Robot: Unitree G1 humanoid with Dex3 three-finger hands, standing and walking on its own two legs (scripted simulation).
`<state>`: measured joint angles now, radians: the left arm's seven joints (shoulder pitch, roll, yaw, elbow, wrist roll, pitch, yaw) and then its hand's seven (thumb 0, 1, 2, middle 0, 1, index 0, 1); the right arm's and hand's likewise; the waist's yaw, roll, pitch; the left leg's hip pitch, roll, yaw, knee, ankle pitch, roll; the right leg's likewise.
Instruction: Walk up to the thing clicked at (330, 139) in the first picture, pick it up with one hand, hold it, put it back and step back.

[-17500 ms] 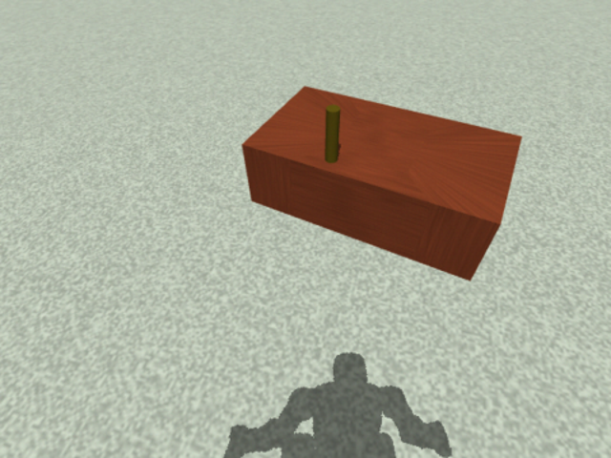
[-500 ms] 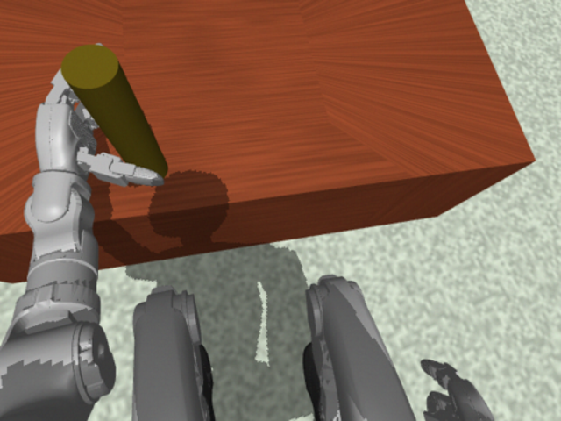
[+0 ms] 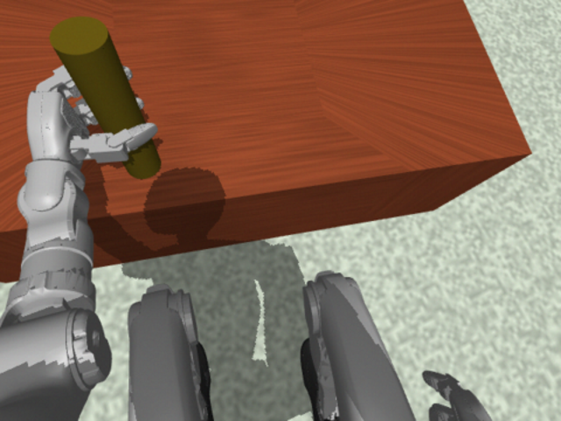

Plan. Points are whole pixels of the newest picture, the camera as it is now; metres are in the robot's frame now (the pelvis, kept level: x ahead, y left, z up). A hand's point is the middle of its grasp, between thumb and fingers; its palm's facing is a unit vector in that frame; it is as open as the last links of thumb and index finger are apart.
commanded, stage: settle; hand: left
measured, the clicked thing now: (119, 115) +0.52 +0.18 +0.01
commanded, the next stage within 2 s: lift in 1.20 s
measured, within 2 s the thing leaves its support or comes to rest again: leaves its support in 0.34 s
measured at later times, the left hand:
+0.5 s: hand (97, 107) +0.51 +0.19 +0.05, palm faces +0.01 -1.00 -0.05, open 8.5 cm
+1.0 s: hand (70, 74) +0.51 +0.20 +0.09, palm faces +0.01 -1.00 -0.03, open 8.5 cm
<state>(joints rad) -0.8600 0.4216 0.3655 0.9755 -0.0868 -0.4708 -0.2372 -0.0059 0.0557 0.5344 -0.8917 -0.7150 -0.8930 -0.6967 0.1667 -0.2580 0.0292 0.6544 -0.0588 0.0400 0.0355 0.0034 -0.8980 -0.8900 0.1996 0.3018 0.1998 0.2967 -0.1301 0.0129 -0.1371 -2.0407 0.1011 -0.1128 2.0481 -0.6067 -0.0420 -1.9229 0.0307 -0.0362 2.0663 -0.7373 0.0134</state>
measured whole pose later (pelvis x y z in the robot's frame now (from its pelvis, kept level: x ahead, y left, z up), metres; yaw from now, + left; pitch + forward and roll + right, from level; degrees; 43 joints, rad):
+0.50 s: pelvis +0.00 +0.00 +0.03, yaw +0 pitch +34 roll -4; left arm -0.79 0.42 0.34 0.88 -0.08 -0.39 -0.20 0.04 -0.31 1.02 -0.94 -1.20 -0.91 -1.16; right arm 0.17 -0.24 0.02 0.67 -0.04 0.04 0.01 0.00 -0.90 -0.90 0.20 0.30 0.20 0.30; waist -0.13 0.03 -0.15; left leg -1.94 0.11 -0.10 1.95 -0.60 -0.04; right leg -1.83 0.03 -0.03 1.96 -0.72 0.01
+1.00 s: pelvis +0.02 +0.00 +0.08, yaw +1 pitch +33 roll -4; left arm -0.80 0.41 0.33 0.91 -0.10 -0.40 -0.23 0.03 -0.32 1.06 -0.93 -1.24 -0.89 -1.19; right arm 0.19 -0.25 0.01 0.67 -0.04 0.03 0.01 0.00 -0.89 -0.89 0.20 0.30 0.20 0.30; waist -0.12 0.03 -0.16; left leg -1.79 0.10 -0.08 1.80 -0.60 -0.03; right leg -1.67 0.02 -0.04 1.80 -0.71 0.01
